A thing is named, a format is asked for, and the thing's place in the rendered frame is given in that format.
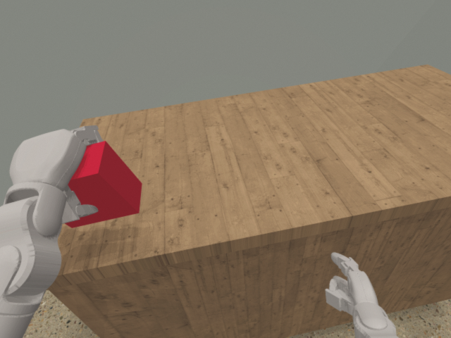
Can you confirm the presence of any robot right forearm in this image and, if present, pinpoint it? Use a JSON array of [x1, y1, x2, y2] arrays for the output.
[[352, 302, 399, 338]]

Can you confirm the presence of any robot left forearm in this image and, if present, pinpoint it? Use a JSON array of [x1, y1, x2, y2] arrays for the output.
[[0, 182, 67, 338]]

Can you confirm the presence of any table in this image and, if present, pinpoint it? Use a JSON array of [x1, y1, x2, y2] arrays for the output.
[[47, 65, 451, 338]]

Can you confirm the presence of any sponge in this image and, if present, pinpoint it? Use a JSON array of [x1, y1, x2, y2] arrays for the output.
[[65, 141, 142, 228]]

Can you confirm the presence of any robot left hand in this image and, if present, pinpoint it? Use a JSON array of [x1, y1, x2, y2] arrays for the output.
[[10, 125, 103, 224]]

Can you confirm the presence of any robot right hand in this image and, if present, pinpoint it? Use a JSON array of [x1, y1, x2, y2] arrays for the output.
[[326, 252, 378, 315]]

